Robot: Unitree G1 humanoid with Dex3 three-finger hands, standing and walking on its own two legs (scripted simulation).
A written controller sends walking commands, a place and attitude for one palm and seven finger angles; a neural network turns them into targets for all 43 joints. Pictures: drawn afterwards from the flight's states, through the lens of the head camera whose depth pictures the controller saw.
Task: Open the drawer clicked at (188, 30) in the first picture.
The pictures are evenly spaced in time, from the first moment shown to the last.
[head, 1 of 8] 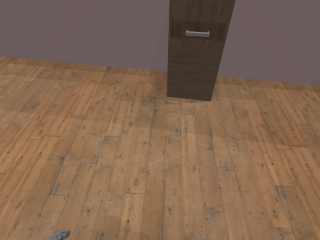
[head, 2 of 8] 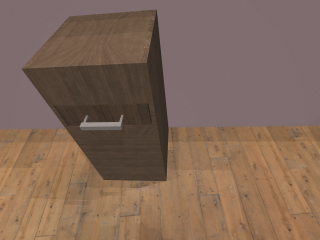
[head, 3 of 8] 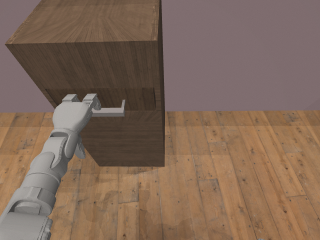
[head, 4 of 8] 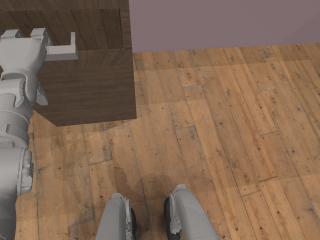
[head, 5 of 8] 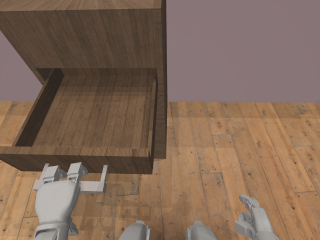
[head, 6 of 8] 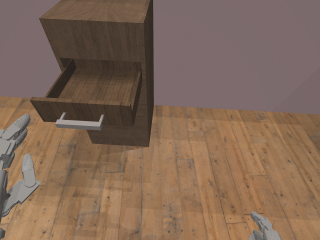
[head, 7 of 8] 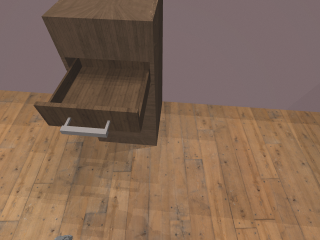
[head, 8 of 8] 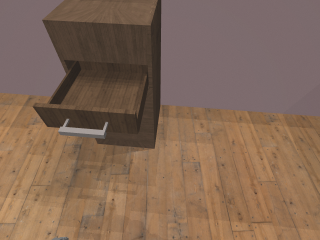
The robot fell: no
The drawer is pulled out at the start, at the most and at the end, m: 0.00 0.30 0.30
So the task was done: yes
